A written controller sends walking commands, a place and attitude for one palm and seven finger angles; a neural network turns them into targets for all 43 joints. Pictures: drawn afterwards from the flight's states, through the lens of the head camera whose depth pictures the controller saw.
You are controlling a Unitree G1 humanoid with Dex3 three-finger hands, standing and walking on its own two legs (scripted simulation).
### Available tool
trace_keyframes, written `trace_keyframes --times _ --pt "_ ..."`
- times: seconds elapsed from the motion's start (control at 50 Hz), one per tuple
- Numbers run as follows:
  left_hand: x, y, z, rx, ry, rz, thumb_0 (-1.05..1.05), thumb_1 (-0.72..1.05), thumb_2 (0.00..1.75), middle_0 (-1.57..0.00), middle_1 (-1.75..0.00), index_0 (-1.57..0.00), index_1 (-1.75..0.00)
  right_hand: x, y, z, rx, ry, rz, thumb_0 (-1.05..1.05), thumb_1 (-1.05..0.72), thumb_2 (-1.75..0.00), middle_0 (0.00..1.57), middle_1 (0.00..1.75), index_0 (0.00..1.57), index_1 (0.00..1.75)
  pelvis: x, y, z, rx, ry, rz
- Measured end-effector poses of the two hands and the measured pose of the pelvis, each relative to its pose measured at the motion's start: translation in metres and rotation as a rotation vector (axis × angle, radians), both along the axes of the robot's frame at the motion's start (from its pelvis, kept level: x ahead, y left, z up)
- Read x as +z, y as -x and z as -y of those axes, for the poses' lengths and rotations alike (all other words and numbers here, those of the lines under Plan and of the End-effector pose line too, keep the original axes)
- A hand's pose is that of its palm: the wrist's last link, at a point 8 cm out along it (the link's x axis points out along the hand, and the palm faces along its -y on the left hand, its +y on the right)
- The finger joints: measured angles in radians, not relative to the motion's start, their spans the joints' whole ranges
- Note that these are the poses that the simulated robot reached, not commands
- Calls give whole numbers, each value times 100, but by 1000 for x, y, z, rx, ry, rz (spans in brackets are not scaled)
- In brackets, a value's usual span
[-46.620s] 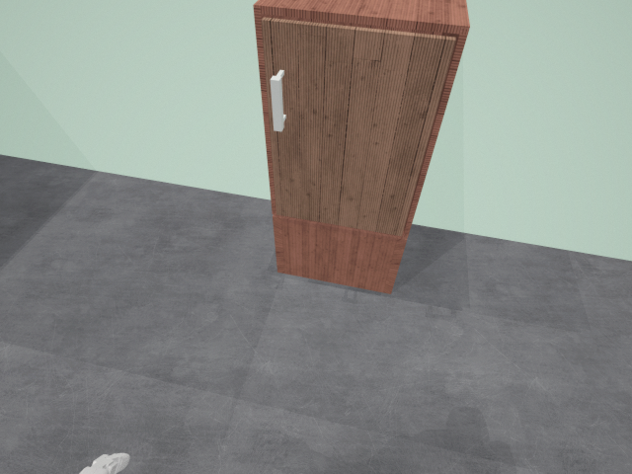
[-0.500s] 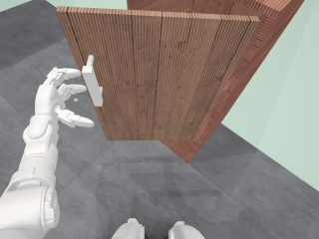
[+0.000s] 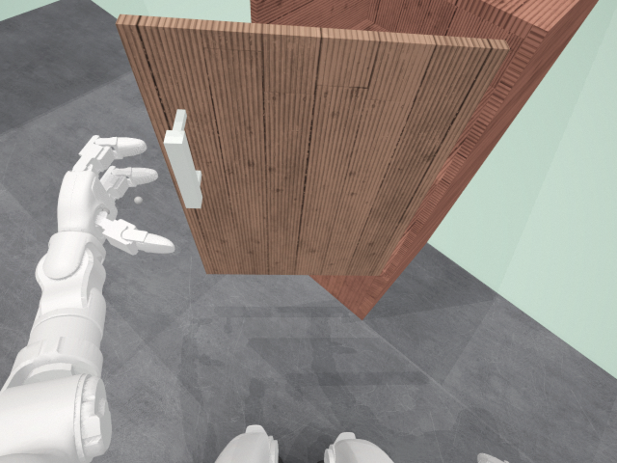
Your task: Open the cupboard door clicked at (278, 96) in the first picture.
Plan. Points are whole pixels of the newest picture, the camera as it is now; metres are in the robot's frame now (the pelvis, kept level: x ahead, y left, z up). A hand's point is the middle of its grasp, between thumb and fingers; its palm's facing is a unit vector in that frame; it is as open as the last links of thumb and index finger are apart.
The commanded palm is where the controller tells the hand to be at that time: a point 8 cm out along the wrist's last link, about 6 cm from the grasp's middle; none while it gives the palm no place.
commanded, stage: move the hooked fingers beside the handle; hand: left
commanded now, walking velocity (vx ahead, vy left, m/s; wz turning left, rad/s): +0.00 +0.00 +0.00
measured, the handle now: (187, 161) +0.49 +0.16 +0.06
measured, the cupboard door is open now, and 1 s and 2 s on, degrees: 43 43 43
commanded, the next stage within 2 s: slide the fingers in behind the handle in 0.60 s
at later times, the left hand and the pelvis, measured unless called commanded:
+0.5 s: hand (130, 193) +0.43 +0.23 +0.07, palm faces +0.05 -1.00 -0.01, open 14.0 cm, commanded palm +0.41 +0.27 +0.07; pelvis +0.00 +0.00 +0.00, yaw +0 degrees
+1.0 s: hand (152, 196) +0.43 +0.20 +0.07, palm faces +0.01 -1.00 +0.00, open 14.0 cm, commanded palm +0.40 +0.24 +0.07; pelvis +0.00 +0.00 +0.00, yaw +1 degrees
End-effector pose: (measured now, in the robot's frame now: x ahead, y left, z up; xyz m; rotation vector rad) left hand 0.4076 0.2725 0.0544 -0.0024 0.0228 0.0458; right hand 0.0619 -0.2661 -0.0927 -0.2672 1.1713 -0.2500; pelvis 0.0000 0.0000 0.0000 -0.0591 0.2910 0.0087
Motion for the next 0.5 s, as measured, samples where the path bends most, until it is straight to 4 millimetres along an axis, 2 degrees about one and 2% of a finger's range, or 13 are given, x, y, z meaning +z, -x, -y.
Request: trace_keyframes --times 0.14,0.24,0.32,0.42,0.5 --pt "21 -10 0 -25 -25 36 -1 -50 30 -30 -120 -30 -120 -1 -1 -5 3 -12 -4 1 -90 -89 20 30 20 30 2 -2 -3 11 7 1" --pt "10 -12 4 -40 14 -41 -1 -50 30 -30 -120 -30 -120 -2 4 -8 -3 -24 -16 1 -90 -89 20 30 20 30 2 -2 -4 3 1 -1" --pt "1 -6 5 -27 2 -37 -1 -50 30 -30 -120 -30 -120 -1 9 -8 -11 -25 -20 1 -90 -89 20 30 20 30 2 -2 -4 -6 -1 -4" --pt "9 0 1 -1 -18 33 -1 -50 30 -30 -120 -30 -120 -2 14 -8 -19 -24 -37 1 -90 -89 20 30 20 30 2 -2 -4 -6 1 3" --pt "14 -1 -5 5 -15 22 -1 -50 30 -30 -120 -30 -120 -1 15 -7 -21 -19 -39 1 -90 -89 20 30 20 30 3 -2 -3 2 3 11"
